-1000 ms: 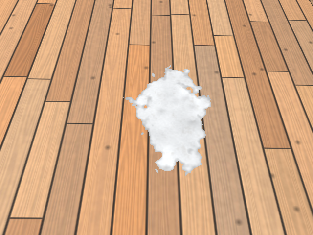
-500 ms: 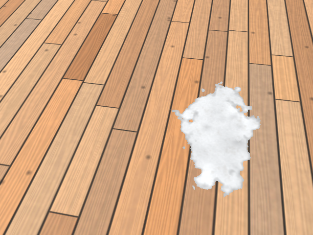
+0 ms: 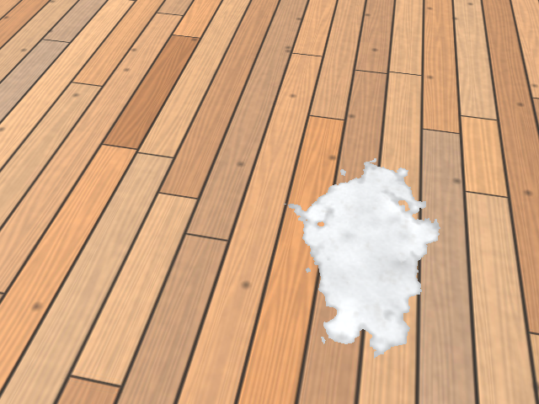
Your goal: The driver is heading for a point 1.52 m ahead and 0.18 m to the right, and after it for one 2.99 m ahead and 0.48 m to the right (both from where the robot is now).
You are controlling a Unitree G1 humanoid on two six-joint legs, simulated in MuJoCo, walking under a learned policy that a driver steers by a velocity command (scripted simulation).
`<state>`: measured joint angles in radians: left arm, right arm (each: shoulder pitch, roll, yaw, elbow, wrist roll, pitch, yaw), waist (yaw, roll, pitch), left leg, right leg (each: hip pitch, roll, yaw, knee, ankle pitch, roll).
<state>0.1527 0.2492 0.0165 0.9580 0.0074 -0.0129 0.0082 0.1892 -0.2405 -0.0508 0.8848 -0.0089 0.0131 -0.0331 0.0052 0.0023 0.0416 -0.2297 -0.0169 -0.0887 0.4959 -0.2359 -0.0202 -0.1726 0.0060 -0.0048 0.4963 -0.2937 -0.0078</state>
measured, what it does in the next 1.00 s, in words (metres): stands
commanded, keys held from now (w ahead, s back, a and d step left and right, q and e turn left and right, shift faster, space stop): no key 0.82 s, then w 0.18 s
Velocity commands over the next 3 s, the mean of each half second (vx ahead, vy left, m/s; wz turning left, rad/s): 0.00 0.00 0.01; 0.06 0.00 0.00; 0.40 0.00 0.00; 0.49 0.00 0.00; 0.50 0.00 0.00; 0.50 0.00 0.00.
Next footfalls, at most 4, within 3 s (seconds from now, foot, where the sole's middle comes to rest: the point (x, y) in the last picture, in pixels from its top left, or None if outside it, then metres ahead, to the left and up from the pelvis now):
1.12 left None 0.11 0.14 -0.77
1.60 right None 0.48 -0.09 -0.77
2.14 left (230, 303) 0.79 0.15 -0.77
2.70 right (310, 218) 1.10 -0.09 -0.77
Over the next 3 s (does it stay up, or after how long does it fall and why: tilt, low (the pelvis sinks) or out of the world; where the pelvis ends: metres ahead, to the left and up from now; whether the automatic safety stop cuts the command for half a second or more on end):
stays up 1.09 -0.01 0.01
